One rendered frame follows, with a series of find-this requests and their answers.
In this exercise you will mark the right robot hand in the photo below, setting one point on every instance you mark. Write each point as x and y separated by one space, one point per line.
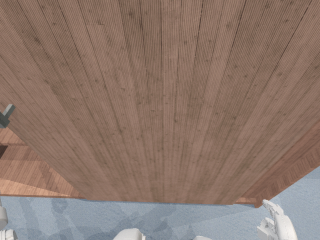
279 229

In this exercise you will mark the left robot thigh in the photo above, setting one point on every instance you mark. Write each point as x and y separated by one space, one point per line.
130 234

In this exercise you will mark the handle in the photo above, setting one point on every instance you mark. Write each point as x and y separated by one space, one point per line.
5 115

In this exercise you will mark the left robot upper arm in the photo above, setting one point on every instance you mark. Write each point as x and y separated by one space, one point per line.
8 235

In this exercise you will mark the wardrobe door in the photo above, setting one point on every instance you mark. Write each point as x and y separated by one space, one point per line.
304 146
162 101

